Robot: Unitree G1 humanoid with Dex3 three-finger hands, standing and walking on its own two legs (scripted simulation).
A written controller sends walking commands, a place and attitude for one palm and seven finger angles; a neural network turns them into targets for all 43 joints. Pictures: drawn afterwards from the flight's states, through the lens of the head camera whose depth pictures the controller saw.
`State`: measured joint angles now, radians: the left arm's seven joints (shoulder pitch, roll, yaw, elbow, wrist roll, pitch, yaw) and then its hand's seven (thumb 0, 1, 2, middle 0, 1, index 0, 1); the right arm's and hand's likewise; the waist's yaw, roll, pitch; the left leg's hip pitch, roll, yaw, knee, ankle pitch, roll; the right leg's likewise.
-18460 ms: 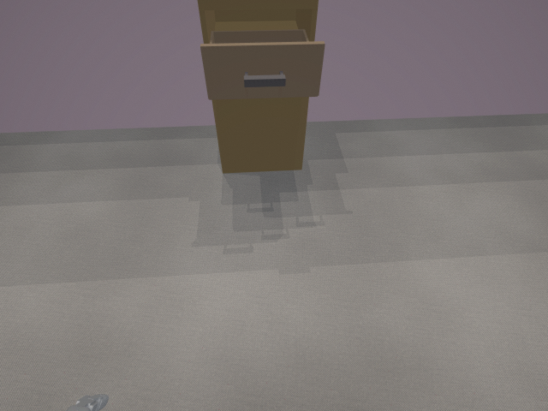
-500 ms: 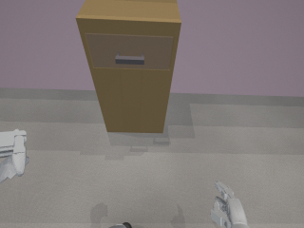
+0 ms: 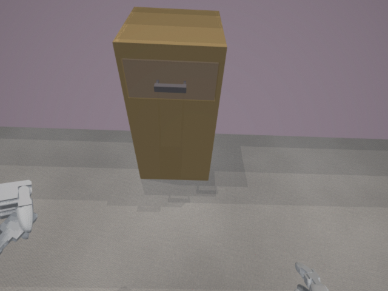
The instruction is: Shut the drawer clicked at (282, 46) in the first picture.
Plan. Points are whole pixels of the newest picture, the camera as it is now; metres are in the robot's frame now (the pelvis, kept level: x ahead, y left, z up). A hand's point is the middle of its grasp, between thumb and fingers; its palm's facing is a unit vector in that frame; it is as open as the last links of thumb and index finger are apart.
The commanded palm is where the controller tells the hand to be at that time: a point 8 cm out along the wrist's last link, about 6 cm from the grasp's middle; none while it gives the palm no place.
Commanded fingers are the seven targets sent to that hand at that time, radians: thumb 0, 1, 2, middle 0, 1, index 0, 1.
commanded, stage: stop stepping back and stand still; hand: left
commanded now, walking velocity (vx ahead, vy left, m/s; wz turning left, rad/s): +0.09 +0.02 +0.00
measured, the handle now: (170, 85) +0.90 +0.14 -0.05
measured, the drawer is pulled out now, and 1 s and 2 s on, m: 0.00 0.00 0.00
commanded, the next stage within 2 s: let the arm hang, fingers relaxed in 0.60 s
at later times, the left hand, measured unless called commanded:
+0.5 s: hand (41, 199) +0.21 +0.25 +0.16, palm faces +0.32 -0.83 -0.46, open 3.2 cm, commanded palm +0.15 +0.30 +0.18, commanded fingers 0.00 0.90 0.90 -1.40 -1.60 -1.40 -1.60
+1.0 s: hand out of the picture +0.06 +0.20 -0.17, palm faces -0.03 -0.98 -0.20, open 3.1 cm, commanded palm none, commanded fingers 0.00 0.90 0.90 -0.76 -0.91 -0.76 -0.91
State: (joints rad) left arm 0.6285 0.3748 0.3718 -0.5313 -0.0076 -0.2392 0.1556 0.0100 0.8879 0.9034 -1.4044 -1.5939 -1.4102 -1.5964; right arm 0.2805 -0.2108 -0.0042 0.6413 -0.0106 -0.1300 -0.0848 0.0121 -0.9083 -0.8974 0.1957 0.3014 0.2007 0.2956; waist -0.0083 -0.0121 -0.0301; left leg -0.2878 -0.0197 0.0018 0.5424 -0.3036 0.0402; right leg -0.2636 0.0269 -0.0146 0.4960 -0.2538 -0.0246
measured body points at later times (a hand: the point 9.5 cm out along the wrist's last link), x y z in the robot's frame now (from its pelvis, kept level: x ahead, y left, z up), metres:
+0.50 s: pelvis +0.02 +0.02 +0.00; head +0.04 +0.03 +0.45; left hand +0.19 +0.30 +0.18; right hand +0.19 -0.22 -0.08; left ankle +0.03 +0.10 -0.74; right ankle +0.01 -0.10 -0.74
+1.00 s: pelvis +0.00 +0.02 +0.00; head +0.02 +0.03 +0.45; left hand +0.06 +0.25 -0.15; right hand +0.09 -0.25 -0.13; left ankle +0.03 +0.10 -0.74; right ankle +0.01 -0.10 -0.74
